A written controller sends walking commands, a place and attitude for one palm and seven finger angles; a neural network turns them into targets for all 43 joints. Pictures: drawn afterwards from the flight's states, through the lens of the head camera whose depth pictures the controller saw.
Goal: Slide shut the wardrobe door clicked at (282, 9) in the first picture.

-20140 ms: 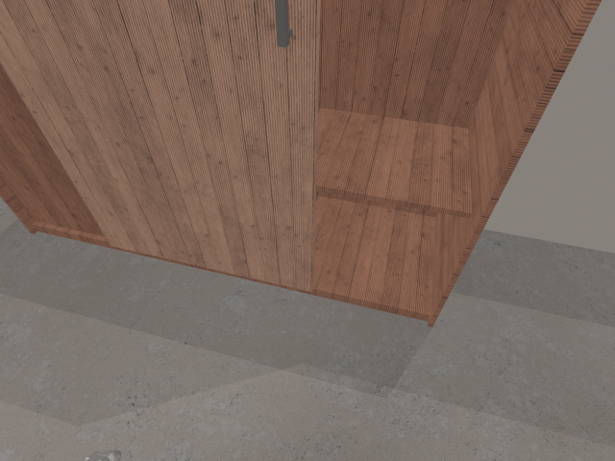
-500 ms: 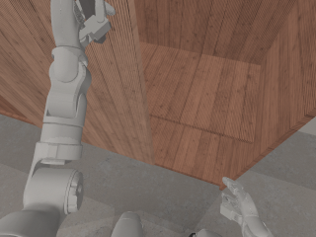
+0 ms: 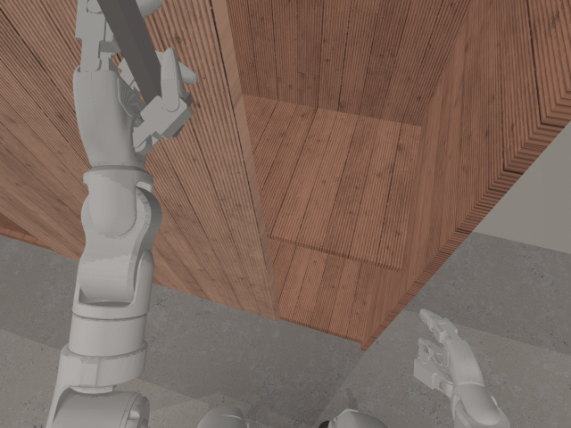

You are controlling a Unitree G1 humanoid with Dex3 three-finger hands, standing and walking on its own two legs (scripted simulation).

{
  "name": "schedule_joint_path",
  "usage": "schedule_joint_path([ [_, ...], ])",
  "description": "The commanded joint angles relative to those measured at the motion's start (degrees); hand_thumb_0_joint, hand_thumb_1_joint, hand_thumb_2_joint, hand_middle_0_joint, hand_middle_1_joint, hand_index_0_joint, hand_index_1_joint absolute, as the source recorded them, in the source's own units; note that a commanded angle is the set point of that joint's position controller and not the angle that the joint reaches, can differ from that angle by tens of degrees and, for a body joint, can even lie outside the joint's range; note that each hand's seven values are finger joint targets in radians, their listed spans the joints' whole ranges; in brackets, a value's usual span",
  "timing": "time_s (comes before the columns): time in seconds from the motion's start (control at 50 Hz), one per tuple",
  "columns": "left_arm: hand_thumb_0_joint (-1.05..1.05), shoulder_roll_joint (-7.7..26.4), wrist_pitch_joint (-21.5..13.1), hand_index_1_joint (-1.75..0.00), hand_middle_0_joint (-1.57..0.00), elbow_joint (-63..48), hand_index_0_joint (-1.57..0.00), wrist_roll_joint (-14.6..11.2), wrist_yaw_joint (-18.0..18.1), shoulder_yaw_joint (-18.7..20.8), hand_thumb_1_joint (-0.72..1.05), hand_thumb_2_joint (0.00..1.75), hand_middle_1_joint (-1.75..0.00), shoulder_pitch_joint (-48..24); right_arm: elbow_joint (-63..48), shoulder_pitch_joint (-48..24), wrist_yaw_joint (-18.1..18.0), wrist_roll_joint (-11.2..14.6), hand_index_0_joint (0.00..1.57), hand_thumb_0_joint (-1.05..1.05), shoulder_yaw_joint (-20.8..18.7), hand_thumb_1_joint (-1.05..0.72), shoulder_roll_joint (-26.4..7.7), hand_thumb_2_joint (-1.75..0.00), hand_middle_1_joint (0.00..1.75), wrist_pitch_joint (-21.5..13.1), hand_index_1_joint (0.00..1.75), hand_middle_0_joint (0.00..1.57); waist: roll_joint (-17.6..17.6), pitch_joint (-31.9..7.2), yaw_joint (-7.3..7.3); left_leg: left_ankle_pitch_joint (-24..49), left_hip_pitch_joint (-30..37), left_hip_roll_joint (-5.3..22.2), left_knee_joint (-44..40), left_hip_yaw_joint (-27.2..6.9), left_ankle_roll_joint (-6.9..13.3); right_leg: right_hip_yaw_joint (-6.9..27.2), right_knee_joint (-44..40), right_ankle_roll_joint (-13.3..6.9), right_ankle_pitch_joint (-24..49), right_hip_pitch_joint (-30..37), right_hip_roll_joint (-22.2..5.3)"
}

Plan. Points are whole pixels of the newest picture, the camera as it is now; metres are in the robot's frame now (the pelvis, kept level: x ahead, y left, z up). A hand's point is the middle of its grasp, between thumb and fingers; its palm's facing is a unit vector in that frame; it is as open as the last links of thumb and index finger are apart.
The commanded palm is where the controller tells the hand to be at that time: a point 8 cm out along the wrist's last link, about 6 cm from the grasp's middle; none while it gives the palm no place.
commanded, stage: step sideways, sliding the door along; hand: left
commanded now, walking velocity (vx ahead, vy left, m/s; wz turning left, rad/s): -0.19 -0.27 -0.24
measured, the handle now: (151, 46) +0.40 +0.17 +0.28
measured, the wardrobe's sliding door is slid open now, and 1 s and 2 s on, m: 0.28 0.02 0.00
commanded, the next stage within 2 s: stop walking and hold the door there in 1.56 s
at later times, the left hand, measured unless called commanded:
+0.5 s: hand (337, 144) +0.33 +0.00 +0.24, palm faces +0.09 -0.99 -0.13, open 7.3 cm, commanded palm +0.31 +0.02 +0.25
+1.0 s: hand (482, 164) +0.32 -0.11 +0.25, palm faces +0.16 -0.99 -0.05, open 7.0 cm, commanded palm +0.29 -0.11 +0.25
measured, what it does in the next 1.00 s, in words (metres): steps to the right: left foot, then left foot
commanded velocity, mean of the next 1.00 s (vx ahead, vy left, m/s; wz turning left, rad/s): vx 0.00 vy -0.29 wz -0.10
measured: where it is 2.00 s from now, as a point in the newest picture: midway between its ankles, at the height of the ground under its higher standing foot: outside the picture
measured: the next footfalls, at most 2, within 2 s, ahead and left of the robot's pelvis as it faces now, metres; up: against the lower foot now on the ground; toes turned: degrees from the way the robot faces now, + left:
left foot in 0.38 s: +0.02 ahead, +0.12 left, +0.00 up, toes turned +7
left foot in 0.78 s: -0.03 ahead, +0.00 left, +0.00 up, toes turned +0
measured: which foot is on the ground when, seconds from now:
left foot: down 0.00-0.22, up 0.24-0.36, down 0.38-0.54, up 0.56-0.76, down 0.78-1.00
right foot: down 0.00-0.76, up 0.78-0.94, down 0.96-1.00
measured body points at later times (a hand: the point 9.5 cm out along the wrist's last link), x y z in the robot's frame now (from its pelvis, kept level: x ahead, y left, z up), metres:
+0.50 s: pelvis -0.02 -0.11 -0.01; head +0.03 -0.13 +0.43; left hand +0.32 +0.05 +0.25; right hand +0.18 -0.34 -0.10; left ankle -0.02 +0.11 -0.73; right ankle +0.01 -0.14 -0.73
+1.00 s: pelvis -0.10 -0.24 -0.02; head -0.07 -0.25 +0.43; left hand +0.30 -0.06 +0.25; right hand +0.04 -0.48 -0.13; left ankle -0.07 -0.01 -0.73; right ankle -0.09 -0.36 -0.74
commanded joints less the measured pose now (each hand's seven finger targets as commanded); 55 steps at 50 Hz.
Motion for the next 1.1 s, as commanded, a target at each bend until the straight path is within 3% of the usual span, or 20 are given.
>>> schedule_joint_path([
  [0.0, 0.00, -2.5, -13.5, -1.40, -0.45, -24.8, -0.45, 0.8, -8.0, -17.6, 0.90, 0.90, -1.40, -26.3, -11.2, -4.6, 2.5, -1.4, 0.20, 0.00, -2.8, -0.90, -5.7, -0.90, 0.30, -3.0, 0.30, 0.20, 11.6, -30.9, -4.91, 56.6, 24.3, 20.0, -4.7, -6.0, 10.4, 6.1, 13.7, 2.4, -12.3, -5.3, -3.4],
  [0.04, 0.00, -0.8, -13.7, -1.40, -0.45, -23.3, -0.45, 1.3, -7.3, -16.2, 0.90, 0.90, -1.40, -26.4, -10.7, -4.6, 2.8, -1.5, 0.20, 0.00, -2.2, -0.90, -5.5, -0.90, 0.30, -3.0, 0.30, 0.20, 17.8, -26.8, -4.57, 53.9, 22.8, 18.0, -2.5, -0.5, 7.7, 4.7, 9.3, 1.8, -9.0, -4.3, -3.8],
  [0.14, 0.00, 2.8, -12.8, -1.40, -0.45, -21.5, -0.45, 1.7, -7.8, -13.9, 0.90, 0.90, -1.40, -24.0, -10.9, -4.1, 1.9, 0.3, 0.20, 0.00, -1.2, -0.90, -5.1, -0.90, 0.30, -3.0, 0.30, 0.20, 4.4, -27.5, -5.86, 39.1, 16.9, 10.2, 9.8, 3.7, 5.1, 0.4, -9.5, 2.8, 18.2, 9.4, -2.7],
  [0.22, 0.00, 2.0, -12.0, -1.40, -0.45, -24.1, -0.45, 0.0, -6.7, -14.0, 0.90, 0.90, -1.40, -18.2, -8.9, -4.1, 0.7, -0.2, 0.20, 0.00, -1.0, -0.90, -1.8, -0.90, 0.30, -4.0, 0.30, 0.20, -16.0, -30.3, -5.10, -24.8, -6.9, -3.5, 21.1, -3.8, 0.3, 21.4, -7.7, -6.2, 74.6, 22.2, -18.2],
  [0.32, 0.00, 6.0, -12.9, -1.40, -0.45, -28.3, -0.45, -0.8, -4.7, -9.6, 0.90, 0.90, -1.40, -16.9, -7.6, -4.4, -0.3, -1.3, 0.20, 0.00, -1.2, -0.90, -2.4, -0.90, 0.30, -2.9, 0.30, 0.20, -10.3, -36.7, -6.16, 13.6, 12.2, 3.2, -4.5, -0.8, 1.2, 12.8, -1.6, -1.0, 53.4, 16.0, -11.8],
  [0.4, 0.00, 5.6, -12.5, -1.40, -0.45, -23.6, -0.45, 0.3, -6.7, -7.8, 0.90, 0.90, -1.40, -17.7, -10.3, -5.4, 1.5, -1.6, 0.20, 0.00, -1.3, -0.90, -4.3, -0.90, 0.30, -1.8, 0.30, 0.20, 13.1, -29.4, -4.56, 43.0, 16.3, 19.1, -6.6, -4.4, 8.4, 5.3, 2.6, 2.4, -8.0, 0.8, -2.9],
  [0.46, 0.00, 5.5, -11.3, -1.40, -0.45, -19.7, -0.45, 0.4, -6.9, -7.9, 0.90, 0.90, -1.40, -20.1, -9.6, -4.5, 1.3, -0.7, 0.20, 0.00, -0.7, -0.90, -4.1, -0.90, 0.30, -1.4, 0.30, 0.20, 12.7, -27.1, -5.10, 37.7, 11.6, 15.4, 2.3, -0.2, 7.3, 5.3, -3.4, 1.6, 3.6, 8.0, -3.7],
  [0.52, 0.00, 8.4, -9.7, -1.40, -0.45, -15.4, -0.45, -0.3, -6.8, -5.9, 0.90, 0.90, -1.40, -20.9, -9.7, -4.7, 0.2, 0.8, 0.20, 0.00, -1.9, -0.90, -3.1, -0.90, 0.30, -1.5, 0.30, 0.20, -14.3, -28.6, -5.25, -17.4, 1.0, -3.2, 18.3, 2.2, 0.7, 24.5, -17.7, -1.2, 36.3, 10.5, -13.3],
  [0.58, 0.00, 8.3, -10.6, -1.40, -0.45, -20.1, -0.45, -1.2, -4.8, -5.1, 0.90, 0.90, -1.40, -21.9, -7.0, -3.9, -0.8, 0.8, 0.20, 0.00, -0.5, -0.90, -1.1, -0.90, 0.30, -2.5, 0.30, 0.20, -13.4, -30.1, -4.67, -22.7, -5.0, -7.3, 22.1, -3.0, 0.4, 22.2, -20.3, 15.3, 38.1, 16.7, -12.3],
  [0.64, 0.00, 9.3, -10.1, -1.40, -0.45, -17.4, -0.45, -1.1, -3.8, -4.5, 0.90, 0.90, -1.40, -19.4, -5.9, -4.7, -2.0, -0.4, 0.20, 0.00, 0.2, -0.90, -2.2, -0.90, 0.30, -1.6, 0.30, 0.20, -5.9, -32.6, -4.81, -15.5, -0.4, -6.8, 6.5, -0.8, 1.3, 20.3, -16.5, -2.2, 34.6, 18.8, -11.3],
  [0.68, 0.00, 12.4, -10.7, -1.40, -0.45, -16.5, -0.45, -1.1, -3.1, -1.5, 0.90, 0.90, -1.40, -19.5, -6.0, -2.2, -2.2, 0.2, 0.20, 0.00, -0.5, -0.90, -2.6, -0.90, 0.30, -1.5, 0.30, 0.20, -8.9, -34.6, -4.46, -14.1, 4.5, -8.2, -0.7, 4.4, 2.0, 18.4, -19.7, 16.8, 32.5, 18.6, -8.0],
  [0.7, 0.00, 12.2, -10.4, -1.40, -0.45, -15.9, -0.45, -1.2, -3.0, -2.0, 0.90, 0.90, -1.40, -20.9, -5.2, -0.3, -2.6, 0.7, 0.20, 0.00, -1.2, -0.90, -3.3, -0.90, 0.30, -1.9, 0.30, 0.20, -12.6, -33.9, -5.89, -11.1, 11.0, -7.0, -10.5, 6.3, 3.0, 13.5, -16.6, 19.2, 36.0, 14.6, -4.1],
  [0.72, 0.00, 11.4, -9.7, -1.40, -0.45, -14.6, -0.45, -1.7, -3.6, -3.2, 0.90, 0.90, -1.40, -21.4, -4.8, -0.2, -3.0, 0.3, 0.20, 0.00, -2.0, -0.90, -5.4, -0.90, 0.30, -2.3, 0.30, 0.20, -4.1, -33.2, -7.92, -0.4, 20.1, 0.3, -20.1, 2.1, 5.7, 9.6, -1.5, 15.9, 36.6, 6.8, 0.2],
  [0.74, 0.00, 9.1, -9.5, -1.40, -0.45, -13.6, -0.45, -3.5, -4.2, -4.6, 0.90, 0.90, -1.40, -20.1, -8.5, -4.2, -2.9, -1.7, 0.20, 0.00, -2.6, -0.90, -8.1, -0.90, 0.30, -2.0, 0.30, 0.20, 21.3, -29.6, -7.32, 21.9, 16.8, 22.9, -18.6, -19.4, 13.9, 8.2, 23.0, 10.8, 0.2, -5.3, 1.2],
  [0.76, 0.00, 10.2, -9.0, -1.40, -0.45, -9.1, -0.45, -2.6, -4.4, -0.2, 0.90, 0.90, -1.40, -19.6, -8.9, -7.9, -1.8, -2.8, 0.20, 0.00, -2.1, -0.90, -6.4, -0.90, 0.30, -0.7, 0.30, 0.20, 16.5, -27.6, -2.68, 30.6, 12.3, 27.9, -15.1, -21.5, 17.8, 16.5, 41.5, 5.7, -12.2, -8.2, 0.4],
  [0.78, 0.00, 13.4, -8.8, -1.40, -0.45, -9.8, -0.45, -2.2, -5.2, 3.4, 0.90, 0.90, -1.40, -24.1, -6.3, -5.6, -0.6, -2.0, 0.20, 0.00, -2.0, -0.90, -5.9, -0.90, 0.30, 0.7, 0.30, 0.20, 8.1, -26.6, -2.43, 32.0, 13.6, 25.0, -11.1, -14.0, 16.6, 17.1, 39.6, 4.0, -13.2, -11.6, -1.4],
  [0.9, 0.00, 4.6, -7.8, -1.40, -0.45, -1.8, -0.45, -1.0, -7.0, -6.8, 0.90, 0.90, -1.40, -36.2, -6.4, -1.4, -0.9, 0.8, 0.20, 0.00, -1.0, -0.90, -7.0, -0.90, 0.30, -0.4, 0.30, 0.20, 10.3, -28.4, -4.50, 21.8, 9.9, 9.2, 5.0, 0.0, 5.8, -1.6, -5.5, 4.1, 1.0, 8.5, -0.1],
  [0.98, 0.00, 8.9, -6.1, -1.40, -0.45, 2.2, -0.45, -1.2, -5.6, -4.9, 0.90, 0.90, -1.40, -37.8, -4.1, -1.5, -2.4, 1.4, 0.20, 0.00, -1.3, -0.90, -5.4, -0.90, 0.30, -1.4, 0.30, 0.20, -18.0, -30.0, -5.11, -11.4, -5.6, -6.0, 22.3, -0.6, 0.7, 18.9, -13.3, -4.7, 39.7, 18.0, -13.5],
  [1.02, 0.00, 4.3, -6.7, -1.40, -0.45, -2.5, -0.45, -1.7, -4.7, -8.2, 0.90, 0.90, -1.40, -39.7, -2.7, -1.5, -3.0, 0.6, 0.20, 0.00, 0.4, -0.90, -2.9, -0.90, 0.30, -1.1, 0.30, 0.20, -9.5, -29.4, -5.42, -19.9, -5.9, -5.7, 17.2, -4.5, 2.4, 17.6, -11.0, -5.6, 39.0, 16.8, -15.5],
  [1.08, 0.00, 4.9, -7.8, -1.40, -0.45, -1.5, -0.45, -2.7, -4.3, -7.6, 0.90, 0.90, -1.40, -39.5, -2.8, -1.4, -3.6, 0.1, 0.20, 0.00, -0.6, -0.90, -5.2, -0.90, 0.30, -1.1, 0.30, 0.20, 3.5, -33.4, -6.47, 15.4, 18.4, 3.1, -9.3, -8.5, 5.7, 4.6, 3.2, 2.0, 22.0, 4.9, -6.2],
])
